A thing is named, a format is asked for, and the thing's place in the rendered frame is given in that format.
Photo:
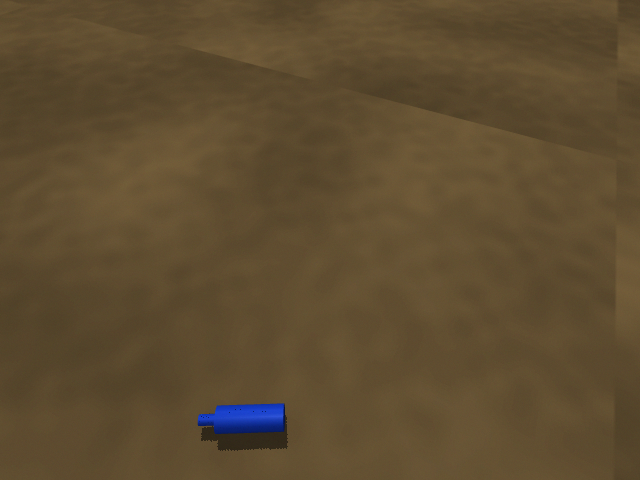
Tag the bottle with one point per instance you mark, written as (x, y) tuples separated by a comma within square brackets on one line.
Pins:
[(252, 418)]

